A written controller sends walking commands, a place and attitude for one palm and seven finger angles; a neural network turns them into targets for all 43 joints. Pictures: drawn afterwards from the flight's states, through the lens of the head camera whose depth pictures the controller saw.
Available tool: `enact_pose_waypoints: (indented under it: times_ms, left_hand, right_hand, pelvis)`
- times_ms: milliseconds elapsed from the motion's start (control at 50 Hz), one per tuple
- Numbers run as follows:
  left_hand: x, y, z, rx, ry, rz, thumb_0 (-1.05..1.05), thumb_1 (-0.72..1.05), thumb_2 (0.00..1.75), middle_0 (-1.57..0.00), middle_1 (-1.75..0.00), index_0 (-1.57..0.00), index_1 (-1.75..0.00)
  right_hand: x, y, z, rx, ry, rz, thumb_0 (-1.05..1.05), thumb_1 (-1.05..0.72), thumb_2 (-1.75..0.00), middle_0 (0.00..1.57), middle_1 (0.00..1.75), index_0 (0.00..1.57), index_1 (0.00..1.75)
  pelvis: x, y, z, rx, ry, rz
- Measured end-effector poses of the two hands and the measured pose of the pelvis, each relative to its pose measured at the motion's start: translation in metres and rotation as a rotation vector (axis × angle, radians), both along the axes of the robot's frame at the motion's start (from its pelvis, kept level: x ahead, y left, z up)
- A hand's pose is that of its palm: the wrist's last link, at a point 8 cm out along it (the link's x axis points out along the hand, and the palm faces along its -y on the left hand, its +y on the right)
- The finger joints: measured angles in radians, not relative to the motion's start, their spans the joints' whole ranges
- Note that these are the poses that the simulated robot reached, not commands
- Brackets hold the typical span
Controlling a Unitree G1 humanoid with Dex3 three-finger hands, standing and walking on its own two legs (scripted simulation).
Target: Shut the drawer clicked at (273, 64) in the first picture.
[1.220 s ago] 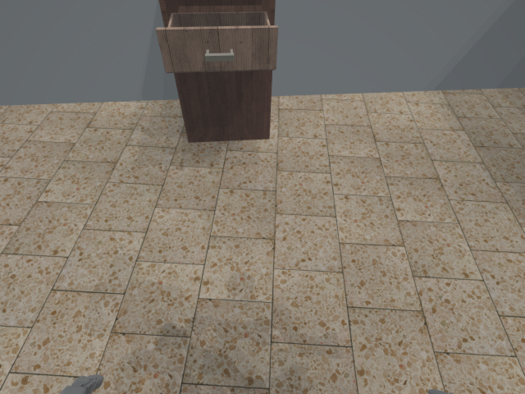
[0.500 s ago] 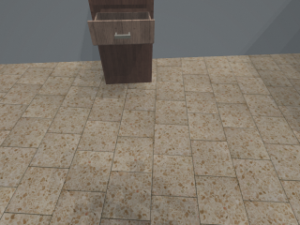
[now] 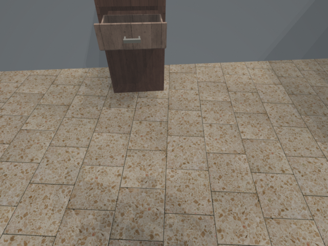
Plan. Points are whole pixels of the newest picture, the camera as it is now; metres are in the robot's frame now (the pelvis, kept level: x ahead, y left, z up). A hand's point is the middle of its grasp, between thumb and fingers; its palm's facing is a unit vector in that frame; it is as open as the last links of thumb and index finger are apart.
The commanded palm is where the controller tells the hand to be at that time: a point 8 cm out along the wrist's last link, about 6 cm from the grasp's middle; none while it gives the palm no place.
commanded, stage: look at it before walking up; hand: left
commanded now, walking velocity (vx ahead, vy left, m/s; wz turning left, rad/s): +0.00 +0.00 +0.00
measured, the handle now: (132, 39) +1.26 +0.27 -0.09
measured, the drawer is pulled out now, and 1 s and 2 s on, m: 0.30 0.30 0.30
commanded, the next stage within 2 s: walk to a spot facing it in 0.22 s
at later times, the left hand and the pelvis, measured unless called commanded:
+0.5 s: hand out of the picture +0.06 +0.23 -0.17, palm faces -0.02 -0.96 -0.28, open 7.4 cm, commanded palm none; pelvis +0.02 +0.00 +0.00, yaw -1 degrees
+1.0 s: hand (119, 193) +0.31 +0.17 -0.19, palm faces -0.12 -0.97 -0.21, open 7.3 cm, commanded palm none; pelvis +0.19 -0.01 -0.03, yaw -5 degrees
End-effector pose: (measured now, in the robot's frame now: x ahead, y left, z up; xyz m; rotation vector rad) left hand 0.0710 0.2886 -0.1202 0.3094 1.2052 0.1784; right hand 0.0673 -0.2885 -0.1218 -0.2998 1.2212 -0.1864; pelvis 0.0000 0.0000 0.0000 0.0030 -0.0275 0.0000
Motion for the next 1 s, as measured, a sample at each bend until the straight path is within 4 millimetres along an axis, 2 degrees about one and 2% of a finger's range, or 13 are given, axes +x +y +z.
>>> enact_pose_waypoints:
  times_ms: [400, 540, 640, 700, 740, 800, 900, 960, 1000]
  left_hand:
    - [-0.003, 0.003, -0.002, 0.006, 0.024, 0.011, 0.0, 0.9, 0.9, -0.2, -0.3, -0.2, -0.3]
    - [-0.022, -0.019, -0.023, -0.077, 0.1, 0.047, 0.0, 0.91, 0.9, -0.2, -0.3, -0.2, -0.3]
    - [-0.042, -0.031, -0.043, -0.149, 0.199, 0.103, 0.0, 0.9, 0.9, -0.2, -0.3, -0.2, -0.3]
    - [-0.04, -0.034, -0.047, -0.171, 0.287, 0.088, 0.0, 0.91, 0.9, -0.2, -0.3, -0.2, -0.3]
    - [-0.024, -0.035, -0.045, -0.176, 0.305, 0.067, 0.01, 0.91, 0.9, -0.2, -0.3, -0.2, -0.3]
    - [0.022, -0.038, -0.042, -0.183, 0.264, 0.04, 0.01, 0.91, 0.9, -0.2, -0.3, -0.2, -0.3]
    - [0.13, -0.048, -0.037, -0.165, 0.121, -0.03, 0.01, 0.93, 0.9, -0.2, -0.3, -0.2, -0.3]
    - [0.2, -0.061, -0.036, -0.146, 0.024, -0.085, 0.01, 0.93, 0.9, -0.19, -0.3, -0.2, -0.3]
    - [0.242, -0.071, -0.037, -0.132, -0.05, -0.109, 0.01, 0.93, 0.9, -0.19, -0.3, -0.2, -0.3]
  right_hand:
    - [0.008, 0.003, 0.0, -0.003, -0.001, 0.0, 0.0, -0.9, -0.9, 0.2, 0.3, 0.21, 0.3]
    - [-0.01, 0.029, -0.019, 0.056, 0.071, -0.03, 0.0, -0.91, -0.9, 0.2, 0.3, 0.2, 0.3]
    - [-0.02, 0.058, -0.028, 0.081, 0.144, -0.076, 0.0, -0.91, -0.9, 0.2, 0.3, 0.2, 0.3]
    - [-0.026, 0.077, -0.028, 0.095, 0.142, -0.135, 0.0, -0.91, -0.9, 0.2, 0.3, 0.2, 0.3]
    - [-0.039, 0.089, -0.025, 0.107, 0.171, -0.178, 0.0, -0.91, -0.9, 0.2, 0.3, 0.2, 0.3]
    - [-0.062, 0.107, -0.019, 0.135, 0.271, -0.235, 0.0, -0.91, -0.9, 0.2, 0.3, 0.2, 0.3]
    - [-0.088, 0.128, -0.009, 0.193, 0.457, -0.312, 0.0, -0.91, -0.9, 0.2, 0.3, 0.2, 0.3]
    - [-0.086, 0.127, -0.01, 0.222, 0.536, -0.355, 0.0, -0.9, -0.9, 0.2, 0.3, 0.21, 0.3]
    - [-0.076, 0.119, -0.017, 0.233, 0.57, -0.371, 0.0, -0.9, -0.9, 0.2, 0.3, 0.21, 0.3]
  pelvis:
    - [0.007, 0.002, 0.0, -0.001, 0.002, -0.007]
    - [0.03, 0.006, -0.008, -0.014, 0.015, -0.014]
    - [0.059, 0.019, -0.016, -0.026, 0.02, -0.018]
    - [0.077, 0.025, -0.017, -0.014, 0.018, -0.051]
    - [0.089, 0.026, -0.015, -0.016, 0.014, -0.057]
    - [0.107, 0.023, -0.011, -0.016, 0.014, -0.063]
    - [0.143, 0.012, -0.011, -0.011, 0.019, -0.08]
    - [0.17, 0.0, -0.019, -0.01, 0.014, -0.091]
    - [0.191, -0.011, -0.028, -0.006, 0.003, -0.091]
